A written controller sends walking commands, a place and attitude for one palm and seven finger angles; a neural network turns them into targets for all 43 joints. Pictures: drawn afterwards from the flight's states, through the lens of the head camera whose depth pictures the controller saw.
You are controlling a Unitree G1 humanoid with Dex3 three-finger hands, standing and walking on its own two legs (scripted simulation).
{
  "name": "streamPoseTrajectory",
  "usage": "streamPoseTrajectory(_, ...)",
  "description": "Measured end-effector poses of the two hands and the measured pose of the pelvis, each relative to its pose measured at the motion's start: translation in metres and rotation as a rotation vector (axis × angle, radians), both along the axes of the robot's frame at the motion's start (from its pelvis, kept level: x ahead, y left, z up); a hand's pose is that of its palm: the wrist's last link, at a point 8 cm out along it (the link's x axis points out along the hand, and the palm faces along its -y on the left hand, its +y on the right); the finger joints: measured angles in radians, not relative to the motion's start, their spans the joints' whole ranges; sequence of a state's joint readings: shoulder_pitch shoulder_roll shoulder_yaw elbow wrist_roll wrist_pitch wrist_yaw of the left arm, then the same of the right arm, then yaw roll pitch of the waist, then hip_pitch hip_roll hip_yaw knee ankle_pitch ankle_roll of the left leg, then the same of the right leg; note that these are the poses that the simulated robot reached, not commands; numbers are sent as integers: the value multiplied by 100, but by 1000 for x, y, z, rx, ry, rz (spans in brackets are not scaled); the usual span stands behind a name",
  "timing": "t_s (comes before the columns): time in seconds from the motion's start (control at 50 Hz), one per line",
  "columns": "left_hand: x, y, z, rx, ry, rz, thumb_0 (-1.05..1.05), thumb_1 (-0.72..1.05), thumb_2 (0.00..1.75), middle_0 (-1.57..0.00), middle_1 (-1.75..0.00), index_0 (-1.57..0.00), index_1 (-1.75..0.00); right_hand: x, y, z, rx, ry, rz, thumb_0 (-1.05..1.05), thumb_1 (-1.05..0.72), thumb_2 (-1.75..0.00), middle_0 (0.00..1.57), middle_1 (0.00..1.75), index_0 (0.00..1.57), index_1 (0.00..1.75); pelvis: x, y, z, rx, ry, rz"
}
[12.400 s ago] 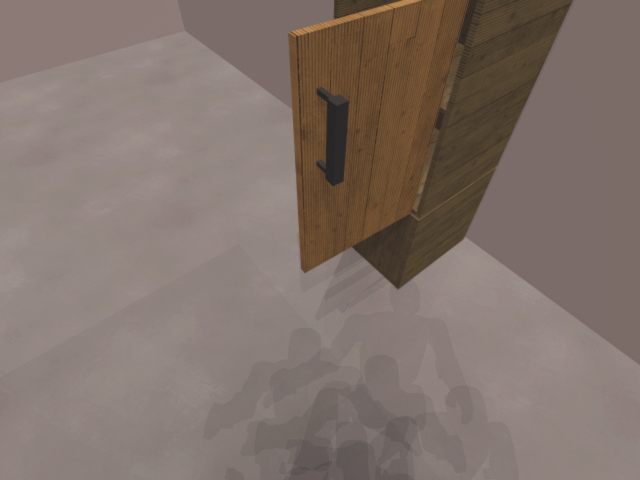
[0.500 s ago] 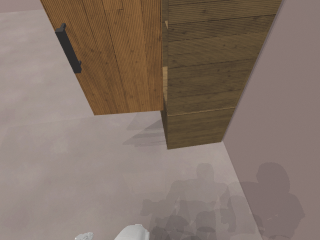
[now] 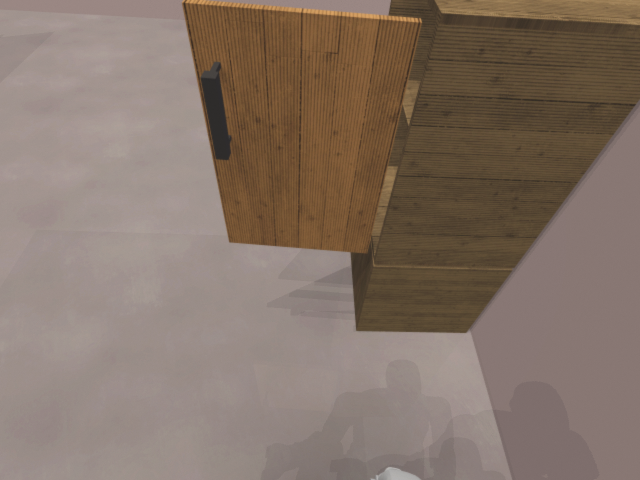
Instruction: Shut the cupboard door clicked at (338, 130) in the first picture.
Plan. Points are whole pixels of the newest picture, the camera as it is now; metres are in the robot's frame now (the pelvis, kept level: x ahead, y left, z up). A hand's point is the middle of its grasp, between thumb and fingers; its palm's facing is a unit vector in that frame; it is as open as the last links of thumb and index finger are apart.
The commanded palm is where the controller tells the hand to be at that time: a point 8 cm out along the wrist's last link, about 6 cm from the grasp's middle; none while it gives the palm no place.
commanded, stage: take the last steps up to it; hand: left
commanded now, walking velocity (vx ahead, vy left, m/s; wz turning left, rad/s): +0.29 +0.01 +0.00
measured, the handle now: (219, 112) +0.70 +0.24 +0.07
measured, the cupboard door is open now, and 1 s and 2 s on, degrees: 86 86 86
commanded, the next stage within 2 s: come to a stop and stand still in 0.44 s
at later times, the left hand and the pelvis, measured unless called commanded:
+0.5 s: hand (224, 465) +0.17 +0.15 -0.17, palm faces +0.08 -0.98 -0.19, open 7.2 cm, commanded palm none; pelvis +0.16 -0.03 +0.00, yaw +1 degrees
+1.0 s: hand (219, 400) +0.26 +0.18 -0.18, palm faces +0.03 -0.96 -0.28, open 7.3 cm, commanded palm none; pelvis +0.20 -0.03 -0.02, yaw -2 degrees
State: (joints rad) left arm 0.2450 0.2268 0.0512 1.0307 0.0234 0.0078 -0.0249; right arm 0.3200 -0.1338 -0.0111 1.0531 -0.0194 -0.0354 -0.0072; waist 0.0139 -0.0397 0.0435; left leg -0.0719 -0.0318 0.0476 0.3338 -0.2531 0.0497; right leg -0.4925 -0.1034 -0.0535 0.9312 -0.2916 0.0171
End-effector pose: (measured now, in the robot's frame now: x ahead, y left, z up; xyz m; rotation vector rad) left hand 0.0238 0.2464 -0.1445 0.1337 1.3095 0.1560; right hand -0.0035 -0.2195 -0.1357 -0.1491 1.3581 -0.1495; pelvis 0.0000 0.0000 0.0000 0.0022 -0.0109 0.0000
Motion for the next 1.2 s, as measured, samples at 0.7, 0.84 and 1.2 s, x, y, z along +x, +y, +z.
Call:
streamPoseTrajectory(0.7, 144, -34, -28, -46, 198, 78, 0, 91, 90, -20, -30, -20, -30, 322, 5, -6, -19, -206, 95, 0, -91, -90, 20, 30, 20, 30, 217, -1, -17, 13, 0, -7)
streamPoseTrajectory(0.84, 191, -21, -17, -1, 136, 35, 1, 91, 90, -20, -30, -20, -30, 318, 5, -11, -9, -168, 37, -1, -92, -90, 21, 30, 20, 30, 213, -2, -12, -6, 6, -19)
streamPoseTrajectory(1.2, 230, -67, -3, 23, -28, -57, 0, 91, 90, -20, -30, -20, -30, 221, -87, -9, -55, 18, -72, 0, -91, -90, 20, 30, 19, 30, 203, -52, -8, 6, 20, -16)
